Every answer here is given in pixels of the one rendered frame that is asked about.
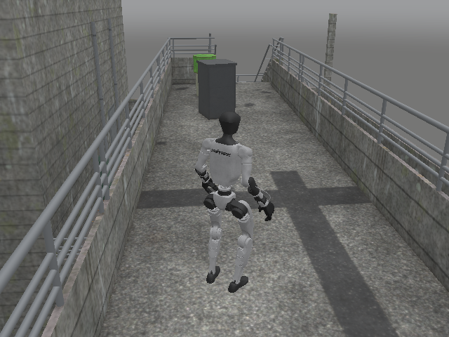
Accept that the robot torso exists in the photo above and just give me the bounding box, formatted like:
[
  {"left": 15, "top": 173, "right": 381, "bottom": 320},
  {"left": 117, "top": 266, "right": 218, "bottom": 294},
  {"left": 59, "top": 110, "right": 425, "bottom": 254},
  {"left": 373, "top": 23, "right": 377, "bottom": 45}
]
[{"left": 210, "top": 136, "right": 241, "bottom": 211}]

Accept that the right robot forearm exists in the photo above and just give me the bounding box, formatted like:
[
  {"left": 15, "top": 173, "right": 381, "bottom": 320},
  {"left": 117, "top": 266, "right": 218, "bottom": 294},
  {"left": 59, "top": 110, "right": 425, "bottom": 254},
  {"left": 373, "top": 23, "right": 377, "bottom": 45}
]
[{"left": 248, "top": 177, "right": 269, "bottom": 207}]

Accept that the left robot forearm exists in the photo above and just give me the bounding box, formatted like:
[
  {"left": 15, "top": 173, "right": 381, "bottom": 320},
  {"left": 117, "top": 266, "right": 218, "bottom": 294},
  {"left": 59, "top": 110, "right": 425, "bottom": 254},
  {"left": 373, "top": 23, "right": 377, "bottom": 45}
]
[{"left": 195, "top": 169, "right": 210, "bottom": 183}]

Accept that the right robot upper arm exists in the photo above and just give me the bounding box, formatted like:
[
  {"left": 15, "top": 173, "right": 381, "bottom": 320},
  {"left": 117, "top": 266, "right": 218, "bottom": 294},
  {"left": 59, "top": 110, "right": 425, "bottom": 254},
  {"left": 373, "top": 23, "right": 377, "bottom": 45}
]
[{"left": 237, "top": 145, "right": 253, "bottom": 187}]

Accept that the left robot hand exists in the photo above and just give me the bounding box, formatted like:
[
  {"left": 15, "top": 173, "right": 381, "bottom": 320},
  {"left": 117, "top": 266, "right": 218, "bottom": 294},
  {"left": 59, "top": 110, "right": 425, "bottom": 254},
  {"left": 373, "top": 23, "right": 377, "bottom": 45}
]
[{"left": 202, "top": 178, "right": 218, "bottom": 194}]

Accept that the right robot hand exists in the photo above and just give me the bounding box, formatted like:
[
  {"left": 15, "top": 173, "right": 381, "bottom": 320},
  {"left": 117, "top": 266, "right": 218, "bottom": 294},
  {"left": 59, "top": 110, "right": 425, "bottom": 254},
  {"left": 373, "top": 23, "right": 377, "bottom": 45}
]
[{"left": 258, "top": 202, "right": 274, "bottom": 221}]

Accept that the left robot shin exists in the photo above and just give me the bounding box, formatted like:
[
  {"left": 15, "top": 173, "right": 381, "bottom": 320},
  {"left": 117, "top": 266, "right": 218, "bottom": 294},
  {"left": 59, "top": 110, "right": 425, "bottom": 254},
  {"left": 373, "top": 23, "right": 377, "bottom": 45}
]
[{"left": 208, "top": 227, "right": 221, "bottom": 275}]

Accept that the left robot upper arm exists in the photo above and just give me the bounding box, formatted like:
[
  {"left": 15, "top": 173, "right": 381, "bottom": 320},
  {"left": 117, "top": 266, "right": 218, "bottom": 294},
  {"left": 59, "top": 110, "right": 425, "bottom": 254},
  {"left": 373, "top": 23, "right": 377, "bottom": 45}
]
[{"left": 195, "top": 138, "right": 217, "bottom": 173}]

